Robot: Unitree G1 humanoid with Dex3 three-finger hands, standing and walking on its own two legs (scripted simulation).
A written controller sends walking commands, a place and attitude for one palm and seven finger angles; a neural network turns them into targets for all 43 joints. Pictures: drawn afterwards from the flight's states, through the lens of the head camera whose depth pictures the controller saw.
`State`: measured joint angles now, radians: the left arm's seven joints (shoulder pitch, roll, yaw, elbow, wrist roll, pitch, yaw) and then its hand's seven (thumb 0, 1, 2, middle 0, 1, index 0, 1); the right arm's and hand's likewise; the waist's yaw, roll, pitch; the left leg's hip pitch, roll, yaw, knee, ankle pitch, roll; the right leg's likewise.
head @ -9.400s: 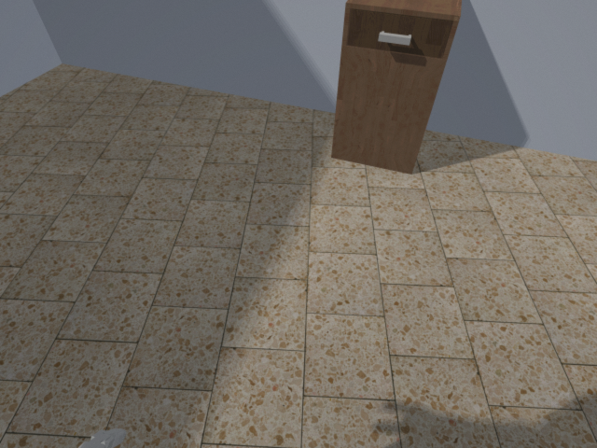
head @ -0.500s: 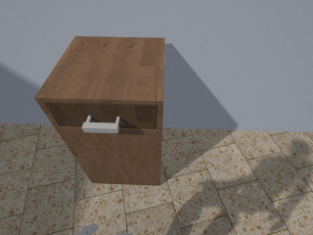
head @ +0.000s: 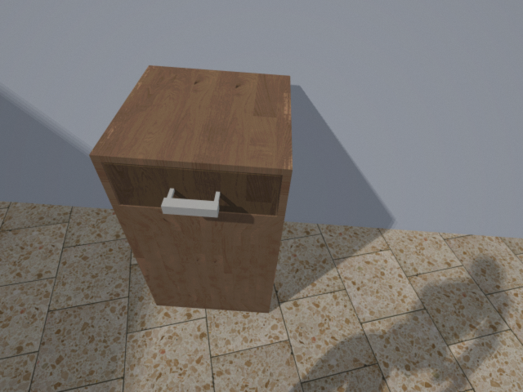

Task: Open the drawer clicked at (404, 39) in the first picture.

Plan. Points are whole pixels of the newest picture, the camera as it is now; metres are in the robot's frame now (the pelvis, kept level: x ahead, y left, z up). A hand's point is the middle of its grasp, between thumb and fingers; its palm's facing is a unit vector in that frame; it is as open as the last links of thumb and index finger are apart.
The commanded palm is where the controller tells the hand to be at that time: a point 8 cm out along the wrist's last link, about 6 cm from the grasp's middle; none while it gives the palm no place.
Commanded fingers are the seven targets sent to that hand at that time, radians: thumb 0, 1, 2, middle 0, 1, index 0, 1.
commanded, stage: come to a stop and stand still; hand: left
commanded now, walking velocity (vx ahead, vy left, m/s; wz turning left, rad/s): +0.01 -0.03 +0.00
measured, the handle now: (192, 200) +0.54 +0.19 -0.09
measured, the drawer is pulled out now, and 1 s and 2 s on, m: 0.00 0.00 0.00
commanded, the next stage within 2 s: look again from close up in 0.62 s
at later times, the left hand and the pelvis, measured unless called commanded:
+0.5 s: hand out of the picture -0.01 +0.08 -0.18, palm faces +0.06 -0.99 -0.11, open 7.3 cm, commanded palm none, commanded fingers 0.00 0.90 0.90 -0.20 -0.30 -0.20 -0.30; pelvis +0.03 -0.05 -0.01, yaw +0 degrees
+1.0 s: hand out of the picture +0.02 +0.14 -0.19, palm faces +0.01 -0.98 -0.21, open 7.3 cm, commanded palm none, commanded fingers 0.00 0.90 0.90 -0.20 -0.30 -0.20 -0.30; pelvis +0.02 -0.03 -0.01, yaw -2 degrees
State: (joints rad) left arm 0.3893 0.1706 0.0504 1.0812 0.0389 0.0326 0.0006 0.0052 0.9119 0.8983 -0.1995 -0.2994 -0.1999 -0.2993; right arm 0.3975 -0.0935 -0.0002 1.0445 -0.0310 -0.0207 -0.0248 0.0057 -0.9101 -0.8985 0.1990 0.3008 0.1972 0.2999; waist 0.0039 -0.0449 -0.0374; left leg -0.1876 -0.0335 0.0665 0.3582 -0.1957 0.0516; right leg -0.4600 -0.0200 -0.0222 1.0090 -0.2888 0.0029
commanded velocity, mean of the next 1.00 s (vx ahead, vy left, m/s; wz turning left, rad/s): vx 0.00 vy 0.00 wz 0.00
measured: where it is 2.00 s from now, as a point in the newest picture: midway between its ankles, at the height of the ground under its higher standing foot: outside the picture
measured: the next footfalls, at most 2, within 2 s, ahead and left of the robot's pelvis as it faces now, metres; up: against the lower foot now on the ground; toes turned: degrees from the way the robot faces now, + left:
right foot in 0.14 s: +0.03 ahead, -0.12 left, +0.00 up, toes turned -4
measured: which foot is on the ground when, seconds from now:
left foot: down 0.00-1.00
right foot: up 0.00-0.12, down 0.14-1.00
